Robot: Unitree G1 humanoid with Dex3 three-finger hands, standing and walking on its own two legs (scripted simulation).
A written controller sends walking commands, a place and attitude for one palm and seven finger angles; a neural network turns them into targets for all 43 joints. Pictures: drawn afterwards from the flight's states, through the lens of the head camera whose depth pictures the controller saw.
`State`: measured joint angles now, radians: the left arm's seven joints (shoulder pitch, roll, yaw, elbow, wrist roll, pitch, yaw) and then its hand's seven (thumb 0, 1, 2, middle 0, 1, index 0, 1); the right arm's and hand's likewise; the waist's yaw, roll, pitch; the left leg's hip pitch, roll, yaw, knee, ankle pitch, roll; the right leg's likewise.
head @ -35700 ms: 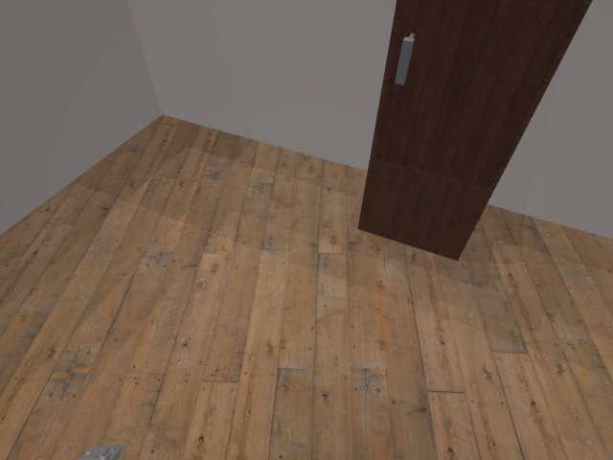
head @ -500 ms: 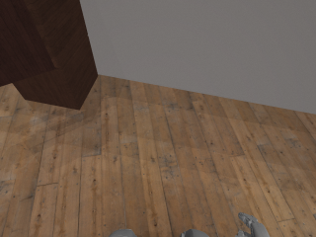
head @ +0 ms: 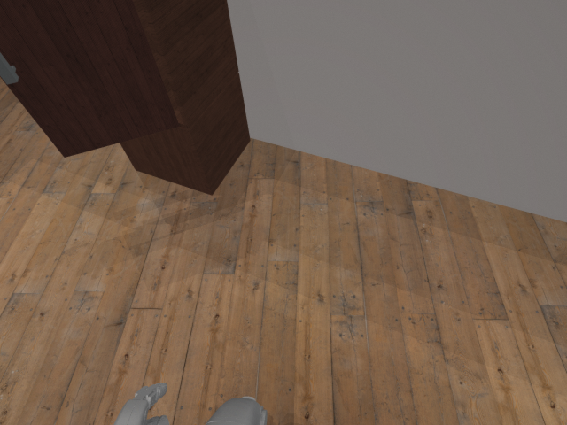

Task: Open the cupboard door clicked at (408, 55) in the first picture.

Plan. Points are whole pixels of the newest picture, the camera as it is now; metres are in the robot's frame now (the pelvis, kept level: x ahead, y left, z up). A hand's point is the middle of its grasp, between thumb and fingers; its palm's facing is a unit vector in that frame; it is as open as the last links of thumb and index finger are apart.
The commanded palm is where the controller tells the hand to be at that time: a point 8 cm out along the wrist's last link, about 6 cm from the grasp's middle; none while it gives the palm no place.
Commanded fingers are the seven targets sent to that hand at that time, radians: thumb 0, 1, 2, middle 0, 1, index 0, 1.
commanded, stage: turn to face it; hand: left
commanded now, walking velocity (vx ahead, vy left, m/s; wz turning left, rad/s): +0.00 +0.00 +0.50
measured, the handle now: out of the picture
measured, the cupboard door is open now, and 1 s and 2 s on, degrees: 44 44 44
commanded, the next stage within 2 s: take the last steps up to it in 0.42 s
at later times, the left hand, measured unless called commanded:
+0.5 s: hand out of the picture -0.02 +0.25 -0.17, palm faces +0.29 -0.93 -0.23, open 7.4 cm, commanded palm none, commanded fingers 0.00 0.90 0.90 -0.20 -0.30 -0.20 -0.30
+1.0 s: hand out of the picture -0.03 +0.17 -0.15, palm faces +0.44 -0.88 -0.19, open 7.4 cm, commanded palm none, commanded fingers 0.00 0.90 0.90 -0.20 -0.30 -0.20 -0.30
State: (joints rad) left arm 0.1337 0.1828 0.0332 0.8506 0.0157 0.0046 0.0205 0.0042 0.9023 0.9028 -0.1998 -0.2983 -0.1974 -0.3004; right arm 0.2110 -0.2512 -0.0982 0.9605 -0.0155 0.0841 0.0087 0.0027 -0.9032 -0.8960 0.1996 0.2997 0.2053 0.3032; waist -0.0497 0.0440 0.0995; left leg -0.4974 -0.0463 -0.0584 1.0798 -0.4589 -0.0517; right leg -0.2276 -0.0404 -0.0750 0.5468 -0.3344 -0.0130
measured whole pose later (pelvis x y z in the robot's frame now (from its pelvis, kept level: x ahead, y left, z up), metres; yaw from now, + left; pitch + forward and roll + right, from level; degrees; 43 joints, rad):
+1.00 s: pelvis +0.07 +0.04 +0.01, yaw +22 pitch +0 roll +2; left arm 0.39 0.11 0.03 1.07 0.02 -0.07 0.01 0.00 0.90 0.90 -0.20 -0.30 -0.20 -0.30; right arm 0.24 -0.23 -0.08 1.04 -0.02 0.06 0.03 0.00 -0.91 -0.90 0.20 0.30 0.20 0.30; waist 0.01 0.01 0.06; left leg -0.61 0.06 0.03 1.02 -0.20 -0.05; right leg 0.00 -0.10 -0.16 0.32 -0.31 0.03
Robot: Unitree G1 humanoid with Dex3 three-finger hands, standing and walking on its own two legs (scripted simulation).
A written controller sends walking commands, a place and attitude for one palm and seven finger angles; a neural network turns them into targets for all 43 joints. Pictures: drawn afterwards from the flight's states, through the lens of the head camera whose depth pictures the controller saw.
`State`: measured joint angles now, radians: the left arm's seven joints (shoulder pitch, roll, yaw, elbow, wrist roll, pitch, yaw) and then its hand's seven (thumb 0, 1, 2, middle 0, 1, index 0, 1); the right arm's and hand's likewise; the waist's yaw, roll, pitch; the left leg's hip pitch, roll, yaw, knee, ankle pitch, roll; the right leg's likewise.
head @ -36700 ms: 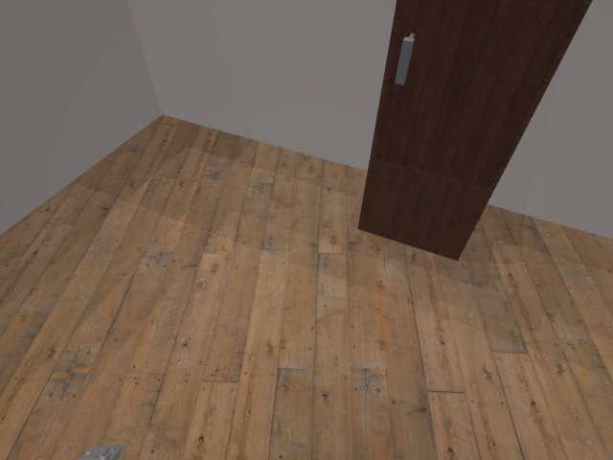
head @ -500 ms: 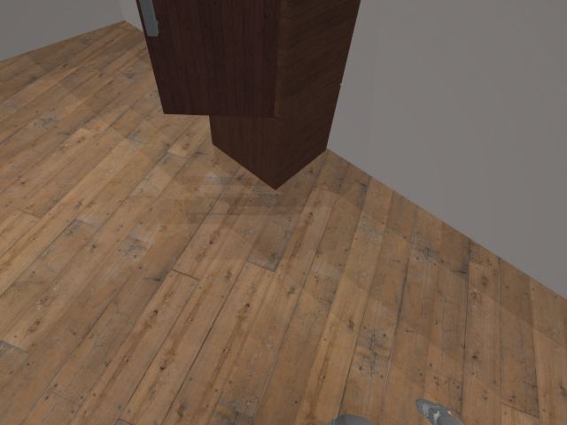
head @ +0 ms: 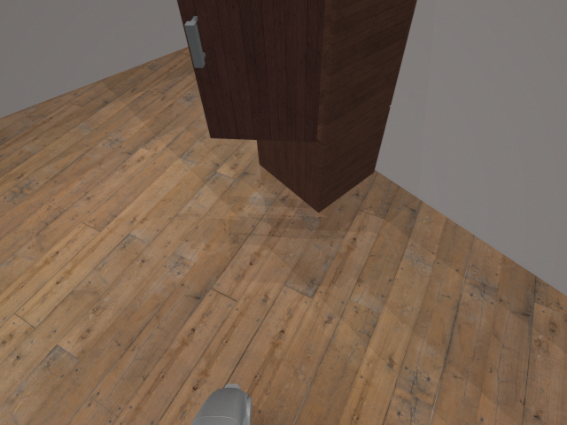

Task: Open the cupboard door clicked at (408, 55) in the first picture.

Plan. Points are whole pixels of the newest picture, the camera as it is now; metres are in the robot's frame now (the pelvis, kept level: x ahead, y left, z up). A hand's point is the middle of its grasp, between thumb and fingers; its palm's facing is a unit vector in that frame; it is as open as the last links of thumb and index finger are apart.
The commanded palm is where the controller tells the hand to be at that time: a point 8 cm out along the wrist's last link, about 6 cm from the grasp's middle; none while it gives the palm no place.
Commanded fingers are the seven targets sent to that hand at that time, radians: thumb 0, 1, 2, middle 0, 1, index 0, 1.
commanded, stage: take the last steps up to it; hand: left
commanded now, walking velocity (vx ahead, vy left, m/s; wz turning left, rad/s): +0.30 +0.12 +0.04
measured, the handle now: (197, 41) +1.06 +0.32 +0.02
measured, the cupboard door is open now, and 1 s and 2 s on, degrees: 44 44 44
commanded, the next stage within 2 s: come to a stop and stand still in 1.10 s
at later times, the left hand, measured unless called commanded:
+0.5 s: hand (144, 357) +0.24 +0.28 -0.16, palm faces +0.06 -0.98 -0.18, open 7.4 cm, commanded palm none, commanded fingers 0.00 0.90 0.90 -0.20 -0.30 -0.20 -0.30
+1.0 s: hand (177, 305) +0.35 +0.25 -0.18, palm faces +0.04 -0.98 -0.19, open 7.2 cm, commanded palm none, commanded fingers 0.00 0.90 0.90 -0.20 -0.30 -0.20 -0.30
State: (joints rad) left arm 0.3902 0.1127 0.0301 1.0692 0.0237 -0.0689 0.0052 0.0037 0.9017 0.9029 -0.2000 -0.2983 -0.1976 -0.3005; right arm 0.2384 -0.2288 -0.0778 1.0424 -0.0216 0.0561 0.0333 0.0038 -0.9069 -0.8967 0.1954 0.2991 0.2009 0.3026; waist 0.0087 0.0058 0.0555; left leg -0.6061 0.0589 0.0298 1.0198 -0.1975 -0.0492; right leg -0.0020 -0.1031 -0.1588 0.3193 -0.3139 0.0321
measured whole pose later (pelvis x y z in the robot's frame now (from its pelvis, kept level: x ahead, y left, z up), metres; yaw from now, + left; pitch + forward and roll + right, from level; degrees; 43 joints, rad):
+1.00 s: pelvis +0.34 +0.07 +0.00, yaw -1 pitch +0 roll -1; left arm 0.29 0.17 0.06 1.07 0.02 -0.07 0.00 -0.01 0.94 0.90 -0.20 -0.30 -0.20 -0.30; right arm 0.24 -0.16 -0.06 1.06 -0.02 0.00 0.01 0.01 -0.92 -0.90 0.20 0.30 0.20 0.30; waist 0.00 0.00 0.05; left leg -0.49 0.09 0.08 0.77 -0.26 -0.03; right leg -0.10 -0.03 -0.15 0.37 -0.28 -0.01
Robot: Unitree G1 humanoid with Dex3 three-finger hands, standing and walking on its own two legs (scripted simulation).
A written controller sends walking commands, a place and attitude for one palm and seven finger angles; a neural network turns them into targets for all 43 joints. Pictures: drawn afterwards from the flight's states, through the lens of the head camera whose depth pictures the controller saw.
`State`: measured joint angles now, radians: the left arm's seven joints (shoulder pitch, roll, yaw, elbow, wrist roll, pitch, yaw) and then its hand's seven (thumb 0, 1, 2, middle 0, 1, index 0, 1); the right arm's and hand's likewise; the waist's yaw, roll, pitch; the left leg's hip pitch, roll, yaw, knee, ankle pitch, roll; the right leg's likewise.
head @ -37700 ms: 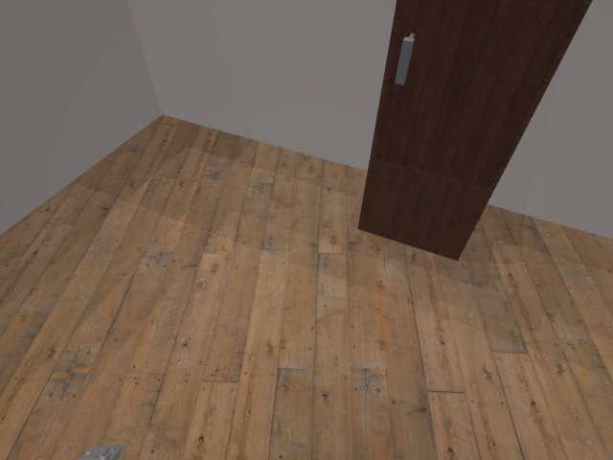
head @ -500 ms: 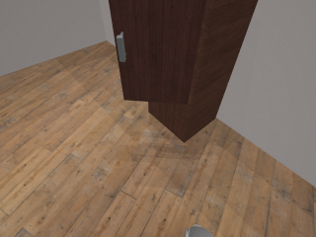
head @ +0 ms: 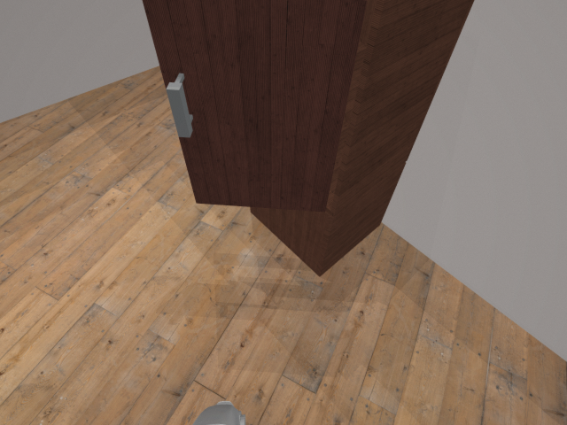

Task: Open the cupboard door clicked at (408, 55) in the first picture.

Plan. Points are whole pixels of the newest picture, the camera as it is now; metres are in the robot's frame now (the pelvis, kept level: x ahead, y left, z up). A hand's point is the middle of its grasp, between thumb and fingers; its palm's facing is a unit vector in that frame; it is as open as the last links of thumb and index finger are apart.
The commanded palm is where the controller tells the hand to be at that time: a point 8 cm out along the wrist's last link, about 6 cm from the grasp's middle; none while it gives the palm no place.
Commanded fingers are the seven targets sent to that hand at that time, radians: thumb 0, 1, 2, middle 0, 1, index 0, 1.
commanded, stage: take the last steps up to it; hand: left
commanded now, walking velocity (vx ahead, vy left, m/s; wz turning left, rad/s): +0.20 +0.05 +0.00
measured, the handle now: (183, 105) +0.72 +0.27 +0.02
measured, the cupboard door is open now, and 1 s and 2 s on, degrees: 44 44 44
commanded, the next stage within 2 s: come to a stop and stand still in 0.10 s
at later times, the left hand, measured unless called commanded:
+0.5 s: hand (155, 393) +0.19 +0.23 -0.18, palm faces +0.01 -0.97 -0.22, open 7.3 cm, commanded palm none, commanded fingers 0.00 0.90 0.90 -0.20 -0.30 -0.20 -0.30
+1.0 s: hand (139, 417) +0.15 +0.25 -0.18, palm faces -0.01 -0.97 -0.22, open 7.4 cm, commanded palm none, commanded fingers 0.00 0.90 0.90 -0.20 -0.30 -0.20 -0.30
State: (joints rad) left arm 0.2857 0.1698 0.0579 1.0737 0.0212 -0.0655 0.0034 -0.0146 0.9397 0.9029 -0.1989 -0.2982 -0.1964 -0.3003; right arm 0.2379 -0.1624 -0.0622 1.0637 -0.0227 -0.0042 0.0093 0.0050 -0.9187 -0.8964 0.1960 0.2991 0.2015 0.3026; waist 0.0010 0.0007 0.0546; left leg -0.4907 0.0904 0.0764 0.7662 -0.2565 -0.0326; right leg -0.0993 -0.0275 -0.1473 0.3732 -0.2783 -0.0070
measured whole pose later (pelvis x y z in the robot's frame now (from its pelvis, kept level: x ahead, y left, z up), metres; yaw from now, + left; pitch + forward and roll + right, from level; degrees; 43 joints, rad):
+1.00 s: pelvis +0.10 +0.06 -0.01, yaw -3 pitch -3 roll +0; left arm 0.24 0.18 0.01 1.01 0.02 0.04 0.04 0.00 0.90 0.90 -0.20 -0.30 -0.20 -0.30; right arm 0.23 -0.17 -0.02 0.93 -0.01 0.01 -0.02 0.00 -0.91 -0.90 0.20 0.30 0.20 0.30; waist 0.02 0.00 0.04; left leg -0.21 -0.01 0.08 0.60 -0.35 0.05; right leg -0.28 -0.06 -0.02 0.61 -0.30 0.00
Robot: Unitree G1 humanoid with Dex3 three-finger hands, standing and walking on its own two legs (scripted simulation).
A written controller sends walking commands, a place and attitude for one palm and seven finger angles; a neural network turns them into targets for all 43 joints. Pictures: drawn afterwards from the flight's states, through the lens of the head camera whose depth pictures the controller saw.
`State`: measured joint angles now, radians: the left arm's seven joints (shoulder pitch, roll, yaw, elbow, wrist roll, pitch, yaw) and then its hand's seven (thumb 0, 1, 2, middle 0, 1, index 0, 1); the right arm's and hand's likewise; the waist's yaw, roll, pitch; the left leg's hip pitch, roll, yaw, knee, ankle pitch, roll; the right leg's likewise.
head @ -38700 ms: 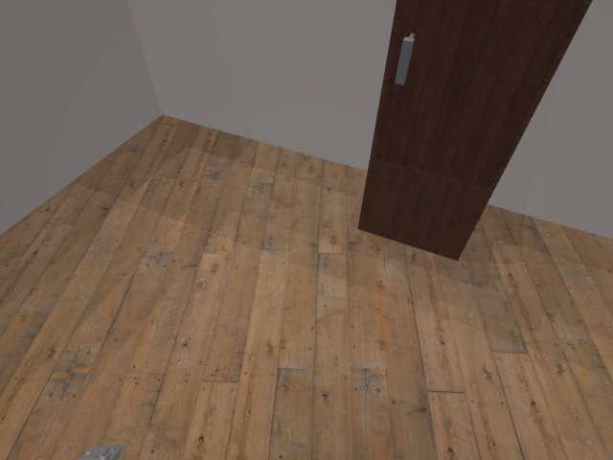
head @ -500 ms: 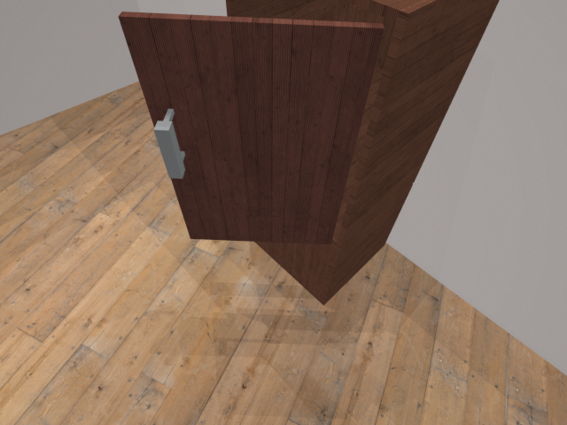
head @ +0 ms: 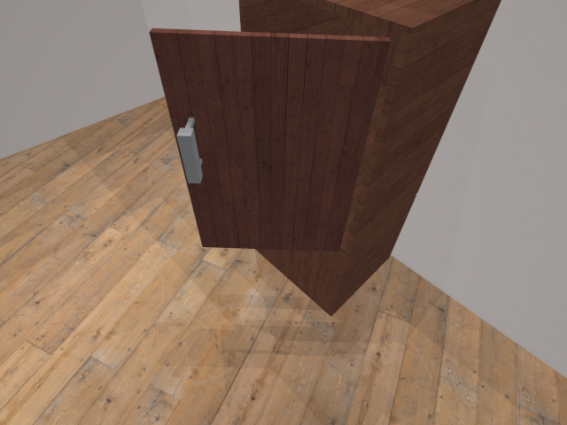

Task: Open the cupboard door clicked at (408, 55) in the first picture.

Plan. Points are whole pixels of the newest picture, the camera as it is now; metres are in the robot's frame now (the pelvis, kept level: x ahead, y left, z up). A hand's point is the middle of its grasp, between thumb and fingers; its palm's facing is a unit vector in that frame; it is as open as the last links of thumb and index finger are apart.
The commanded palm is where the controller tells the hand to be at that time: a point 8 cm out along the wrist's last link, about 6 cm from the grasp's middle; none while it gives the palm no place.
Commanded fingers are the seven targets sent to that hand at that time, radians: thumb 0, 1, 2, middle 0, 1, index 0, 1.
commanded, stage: come to a stop and stand still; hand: left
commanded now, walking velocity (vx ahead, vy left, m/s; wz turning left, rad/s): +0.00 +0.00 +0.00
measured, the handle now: (193, 150) +0.60 +0.24 +0.04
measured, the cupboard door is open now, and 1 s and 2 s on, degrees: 44 44 44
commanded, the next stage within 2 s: look again from close up in 0.32 s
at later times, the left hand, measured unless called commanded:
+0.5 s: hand out of the picture -0.01 +0.17 -0.16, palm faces -0.01 -0.98 -0.22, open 7.4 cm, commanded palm none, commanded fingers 0.00 0.90 0.90 -0.20 -0.30 -0.20 -0.30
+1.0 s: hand out of the picture +0.05 +0.14 -0.16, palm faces +0.01 -0.98 -0.22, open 7.3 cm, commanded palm none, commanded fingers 0.00 0.90 0.90 -0.20 -0.30 -0.20 -0.30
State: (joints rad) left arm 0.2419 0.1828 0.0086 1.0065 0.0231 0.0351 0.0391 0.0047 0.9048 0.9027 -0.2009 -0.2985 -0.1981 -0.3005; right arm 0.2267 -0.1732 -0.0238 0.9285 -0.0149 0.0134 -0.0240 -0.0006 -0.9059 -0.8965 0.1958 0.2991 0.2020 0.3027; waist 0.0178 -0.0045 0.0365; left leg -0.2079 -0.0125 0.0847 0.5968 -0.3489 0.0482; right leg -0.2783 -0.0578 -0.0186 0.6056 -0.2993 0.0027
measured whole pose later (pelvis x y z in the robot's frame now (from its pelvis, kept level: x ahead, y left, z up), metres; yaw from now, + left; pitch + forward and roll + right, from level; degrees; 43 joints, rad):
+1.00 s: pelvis +0.02 -0.04 +0.01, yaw +0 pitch -1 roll +1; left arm 0.23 0.17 0.00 1.10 0.01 -0.02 0.02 0.01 0.92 0.90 -0.20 -0.30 -0.20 -0.30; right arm 0.26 -0.16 0.00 1.12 -0.01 -0.01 -0.03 0.00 -0.91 -0.90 0.20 0.30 0.20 0.30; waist 0.00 0.01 0.03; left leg -0.12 0.03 0.07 0.42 -0.27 -0.02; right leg -0.22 0.00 -0.03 0.47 -0.23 -0.02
